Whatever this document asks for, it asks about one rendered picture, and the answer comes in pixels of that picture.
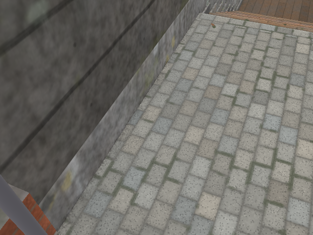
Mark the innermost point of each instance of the stairs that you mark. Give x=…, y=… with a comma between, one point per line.
x=263, y=19

